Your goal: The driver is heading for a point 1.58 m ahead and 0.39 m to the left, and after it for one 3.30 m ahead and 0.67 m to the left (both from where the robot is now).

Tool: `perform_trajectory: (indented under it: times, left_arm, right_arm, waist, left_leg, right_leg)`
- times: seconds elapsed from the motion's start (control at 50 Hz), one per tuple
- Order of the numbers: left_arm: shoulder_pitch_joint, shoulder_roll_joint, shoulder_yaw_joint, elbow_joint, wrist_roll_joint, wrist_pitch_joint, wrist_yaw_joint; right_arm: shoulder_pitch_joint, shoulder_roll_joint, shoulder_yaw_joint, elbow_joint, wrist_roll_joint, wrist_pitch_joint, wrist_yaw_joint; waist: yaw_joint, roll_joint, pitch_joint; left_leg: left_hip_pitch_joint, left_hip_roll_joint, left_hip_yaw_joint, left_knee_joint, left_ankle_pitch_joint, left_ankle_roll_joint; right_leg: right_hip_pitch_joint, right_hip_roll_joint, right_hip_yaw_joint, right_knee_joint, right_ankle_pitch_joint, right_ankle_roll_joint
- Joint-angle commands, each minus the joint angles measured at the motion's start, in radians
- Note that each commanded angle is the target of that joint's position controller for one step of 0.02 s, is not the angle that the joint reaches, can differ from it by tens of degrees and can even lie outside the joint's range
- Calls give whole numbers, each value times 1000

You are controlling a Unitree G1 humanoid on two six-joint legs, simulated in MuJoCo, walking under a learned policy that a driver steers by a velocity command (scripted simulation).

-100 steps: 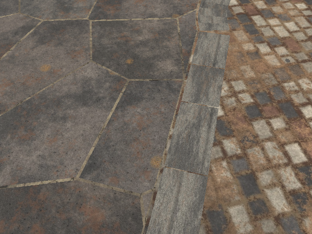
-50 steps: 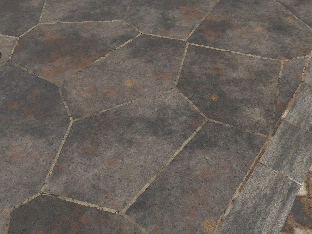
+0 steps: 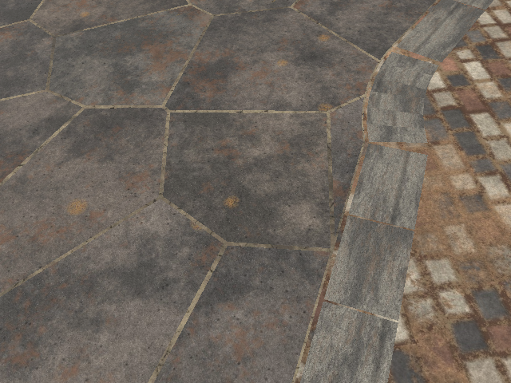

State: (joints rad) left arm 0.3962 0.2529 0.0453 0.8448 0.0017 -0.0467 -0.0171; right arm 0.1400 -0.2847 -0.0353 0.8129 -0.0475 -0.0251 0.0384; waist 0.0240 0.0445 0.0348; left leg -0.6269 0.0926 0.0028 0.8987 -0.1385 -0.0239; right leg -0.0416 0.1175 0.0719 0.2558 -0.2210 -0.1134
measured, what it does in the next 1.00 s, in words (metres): walks ahead, turning left: left foot, then right foot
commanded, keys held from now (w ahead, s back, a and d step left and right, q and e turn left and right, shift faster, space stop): w+q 0.88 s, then w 0.12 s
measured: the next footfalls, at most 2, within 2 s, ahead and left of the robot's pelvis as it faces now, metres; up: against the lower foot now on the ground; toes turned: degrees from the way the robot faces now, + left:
left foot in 0.24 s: +0.32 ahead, +0.10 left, +0.00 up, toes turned +6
right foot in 0.74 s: +0.65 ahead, -0.01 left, +0.00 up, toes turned +23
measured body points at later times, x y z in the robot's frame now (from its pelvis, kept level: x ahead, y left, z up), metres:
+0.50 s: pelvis +0.30 +0.05 +0.00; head +0.33 +0.07 +0.45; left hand +0.40 +0.32 -0.12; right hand +0.36 -0.22 -0.13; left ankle +0.28 +0.10 -0.75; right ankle +0.42 -0.11 -0.68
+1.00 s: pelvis +0.59 +0.07 +0.00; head +0.62 +0.07 +0.45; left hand +0.51 +0.34 -0.12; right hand +0.83 -0.12 -0.12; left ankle +0.56 +0.20 -0.67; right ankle +0.62 -0.02 -0.75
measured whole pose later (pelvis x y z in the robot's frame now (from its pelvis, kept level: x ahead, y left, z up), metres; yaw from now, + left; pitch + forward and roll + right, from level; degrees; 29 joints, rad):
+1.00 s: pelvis +0.59 +0.07 +0.00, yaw +28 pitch +1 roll -1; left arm 0.33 0.26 0.03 0.82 0.02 -0.09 0.00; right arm 0.21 -0.32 -0.07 0.78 -0.04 0.00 0.05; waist 0.02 0.05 0.03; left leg -0.59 0.00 -0.06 1.06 -0.25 0.04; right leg -0.14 0.01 -0.11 0.33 -0.21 -0.04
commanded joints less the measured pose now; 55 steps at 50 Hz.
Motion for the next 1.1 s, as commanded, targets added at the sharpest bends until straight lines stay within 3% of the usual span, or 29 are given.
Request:
perform_trajectory:
  times: [0.02,0.08,0.14,0.18,0.22,0.24,0.26,0.28,0.3,0.32,0.36,0.4,0.44,0.48,0.54,0.64,0.68,0.72,0.74,0.76,0.78,0.8,0.82,0.84,0.88,0.96,1.06,1.1]
  left_arm:
    - [45,145,32,-23,2,-24,8]
    - [74,138,25,5,13,-33,14]
    - [62,144,21,28,22,-36,26]
    - [31,162,21,34,29,-38,36]
    - [16,184,25,40,44,-26,40]
    - [8,180,19,29,39,-26,41]
    - [90,97,0,-8,8,-34,28]
    - [53,136,8,-11,30,-43,20]
    - [-43,149,7,-43,36,-50,17]
    - [-96,155,2,-56,33,-62,12]
    - [-115,134,-2,-70,44,-44,8]
    - [-92,103,-13,-71,54,-12,4]
    - [-139,91,-19,-95,53,1,2]
    - [-244,89,-22,-135,50,3,0]
    - [-356,80,-29,-171,42,1,-5]
    - [-477,89,-35,-224,29,-13,-7]
    - [-428,114,-29,-219,26,-22,-3]
    - [-242,161,-8,-164,25,-34,13]
    - [-107,207,8,-138,38,-48,28]
    - [26,287,29,-142,64,-48,46]
    - [-20,324,43,-139,52,-27,44]
    - [-89,224,30,-153,43,-17,37]
    - [-134,140,10,-159,36,-18,32]
    - [-159,110,1,-153,39,-20,30]
    - [-139,106,0,-126,33,-34,30]
    - [-78,117,9,-80,19,-67,12]
    - [-44,115,10,-33,15,-63,3]
    - [6,131,12,-1,8,-57,3]
  right_arm:
    - [-118,-53,-5,-80,9,-10,6]
    - [-194,-45,4,-106,22,-15,12]
    - [-193,-53,4,-115,25,-19,16]
    - [-101,-71,-5,-88,26,-20,7]
    - [145,-104,-26,-9,26,-26,-10]
    - [294,-140,-40,25,11,-32,-22]
    - [379,-270,-79,26,-8,-28,-33]
    - [307,-226,-73,34,36,-16,-20]
    - [206,-203,-71,16,51,-15,-16]
    - [157,-148,-59,4,46,-14,-15]
    - [139,-99,-43,19,41,-20,-23]
    - [156,-112,-45,27,44,-36,-24]
    - [182,-137,-53,34,47,-42,-25]
    - [217,-143,-56,39,49,-40,-27]
    - [279,-142,-62,49,51,-33,-29]
    - [344,-151,-67,48,34,-22,-42]
    - [303,-167,-73,29,29,-22,-52]
    - [242,-188,-77,9,30,-29,-47]
    - [236,-163,-70,1,41,-39,-36]
    - [275,-67,-46,-37,68,-48,-34]
    - [345,-71,-43,-66,61,-42,-34]
    - [326,-128,-51,-25,33,-23,-43]
    - [253,-124,-50,-25,24,-18,-32]
    - [224,-102,-48,-31,26,-13,-23]
    - [207,-87,-47,-38,8,10,-4]
    - [134,-52,-34,-73,8,21,15]
    - [-50,-21,-5,-128,8,8,26]
    - [-124,-13,7,-150,6,2,30]
  waist:
    - [27,-108,41]
    - [50,-105,60]
    - [28,-102,77]
    - [-18,-114,25]
    - [-118,-114,-106]
    - [-185,-80,-184]
    - [-145,136,-299]
    - [-113,127,-312]
    - [-84,50,-148]
    - [-72,-33,-73]
    - [-13,-67,10]
    - [8,-38,-8]
    - [3,-27,1]
    - [-25,-18,29]
    - [-77,2,18]
    - [-125,22,0]
    - [-85,35,-10]
    - [8,19,-84]
    - [73,-44,-176]
    - [99,-191,-332]
    - [26,-375,-379]
    - [4,-186,-229]
    - [11,-80,-118]
    - [-6,-81,-58]
    - [-23,-149,-25]
    - [-31,-141,-30]
    - [-5,-141,17]
    - [13,-141,23]
  left_leg:
    - [-69,-13,48,-120,113,2]
    - [-37,-30,73,-232,163,42]
    - [30,-63,78,-316,133,100]
    - [160,-130,100,-333,48,142]
    - [388,-198,117,-381,-22,180]
    - [614,-108,3,-409,-51,224]
    - [906,183,-500,-433,-136,388]
    - [925,248,-836,-615,-152,443]
    - [794,219,-686,-631,-215,415]
    - [659,190,-566,-657,-158,385]
    - [468,98,-419,-691,20,329]
    - [414,54,-341,-702,140,323]
    - [383,26,-300,-721,164,322]
    - [383,2,-289,-737,163,303]
    - [453,-24,-283,-702,221,256]
    - [589,-1,-339,-600,373,235]
    - [587,15,-375,-551,395,206]
    - [532,-21,-368,-381,504,166]
    - [448,-84,-315,-176,416,141]
    - [258,-166,-200,115,27,113]
    - [41,-243,-116,284,-432,105]
    - [-28,-144,-123,369,-351,108]
    - [-18,-114,-111,347,-265,102]
    - [5,-84,-101,301,-221,94]
    - [36,-58,-81,268,-192,79]
    - [-13,-67,-91,208,-109,67]
    - [24,-70,-19,-111,65,51]
    - [88,-66,43,-221,65,58]
  right_leg:
    - [23,-242,118,-111,352,-93]
    - [63,-263,70,-128,433,-74]
    - [116,-300,23,-123,555,-56]
    - [158,-304,-25,-5,884,-30]
    - [175,-284,-74,329,1070,-3]
    - [18,-265,-100,581,883,12]
    - [-345,-110,-146,1018,332,72]
    - [-552,-4,-36,1166,-247,70]
    - [-633,-88,27,1160,-166,56]
    - [-617,-136,17,1093,-92,55]
    - [-532,-183,7,965,-79,76]
    - [-487,-194,-18,889,-82,107]
    - [-510,-204,-45,798,-36,137]
    - [-555,-209,-64,675,57,162]
    - [-572,-189,-72,517,189,174]
    - [-564,-140,-67,370,189,158]
    - [-454,-124,-44,290,136,135]
    - [-187,-88,-52,211,79,98]
    - [26,-177,21,174,51,60]
    - [283,-457,323,142,-147,-1]
    - [332,-590,723,29,-184,-98]
    - [207,-557,632,39,-267,-100]
    - [84,-495,463,23,-207,-79]
    - [-3,-443,327,-10,-90,-50]
    - [-72,-382,165,-38,90,-24]
    - [-61,-375,52,-74,294,-56]
    - [-82,-318,-96,-111,332,-41]
    - [-78,-321,-90,-106,359,-43]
